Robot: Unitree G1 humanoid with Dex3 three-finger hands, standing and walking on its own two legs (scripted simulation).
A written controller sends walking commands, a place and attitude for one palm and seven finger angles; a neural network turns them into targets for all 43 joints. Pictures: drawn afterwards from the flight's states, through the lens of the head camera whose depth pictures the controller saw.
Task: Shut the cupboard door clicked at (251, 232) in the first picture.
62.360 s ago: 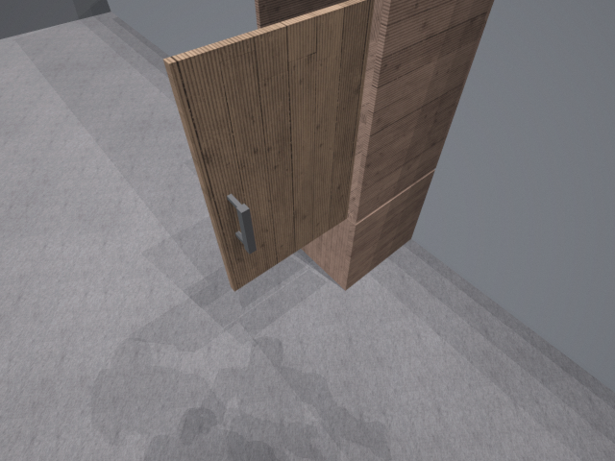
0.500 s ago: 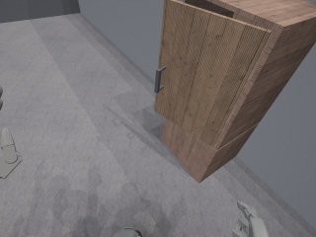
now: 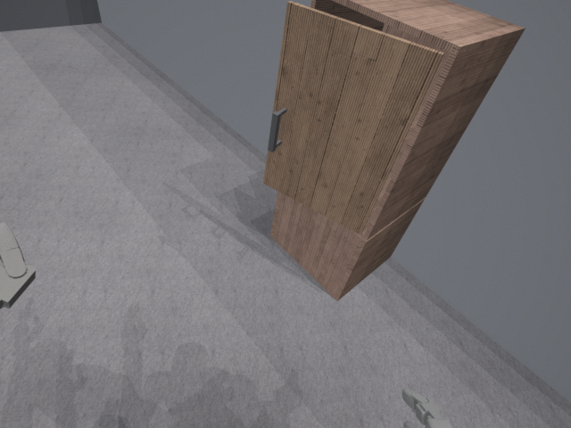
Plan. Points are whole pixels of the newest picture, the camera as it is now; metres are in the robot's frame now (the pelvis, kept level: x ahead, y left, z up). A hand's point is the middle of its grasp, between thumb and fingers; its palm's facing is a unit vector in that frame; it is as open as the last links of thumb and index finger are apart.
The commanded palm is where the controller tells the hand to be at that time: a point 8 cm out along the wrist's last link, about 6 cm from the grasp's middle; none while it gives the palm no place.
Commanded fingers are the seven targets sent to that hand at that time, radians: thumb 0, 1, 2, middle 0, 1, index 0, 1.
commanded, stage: stop stepping back and stand still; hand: left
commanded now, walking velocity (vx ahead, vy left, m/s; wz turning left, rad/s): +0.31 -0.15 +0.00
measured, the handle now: (277, 130) +0.96 +0.04 -0.09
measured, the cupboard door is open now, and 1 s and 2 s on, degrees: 16 16 16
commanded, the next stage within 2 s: let the arm hang, fingers relaxed in 0.58 s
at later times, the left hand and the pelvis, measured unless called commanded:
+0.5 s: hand out of the picture +0.17 +0.29 +0.17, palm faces +0.31 -0.83 -0.46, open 7.4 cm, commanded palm +0.11 +0.34 +0.17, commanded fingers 0.00 0.90 0.90 -0.20 -0.30 -0.20 -0.30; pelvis -0.06 +0.05 -0.02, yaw -6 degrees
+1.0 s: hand out of the picture +0.04 +0.21 -0.17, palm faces +0.06 -0.98 -0.17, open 6.7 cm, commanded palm none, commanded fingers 0.00 0.90 0.90 -0.20 -0.30 -0.20 -0.30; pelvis -0.05 +0.04 -0.02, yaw -2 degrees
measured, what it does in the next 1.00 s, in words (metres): steps on the spot: right foot, then left foot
